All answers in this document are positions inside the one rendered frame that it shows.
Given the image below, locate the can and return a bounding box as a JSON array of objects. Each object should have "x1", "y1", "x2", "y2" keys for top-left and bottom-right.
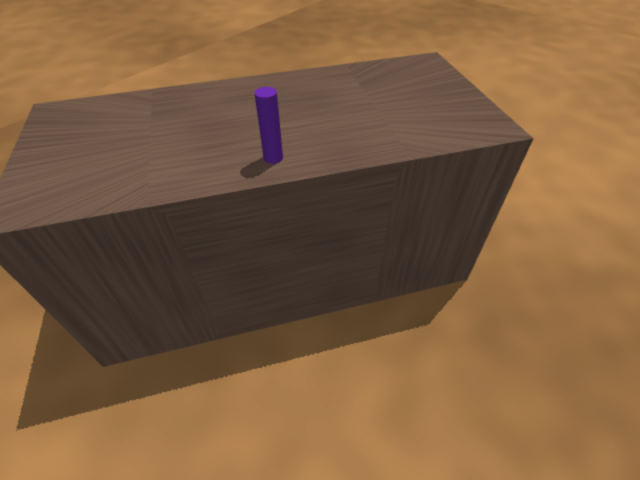
[{"x1": 255, "y1": 87, "x2": 283, "y2": 164}]

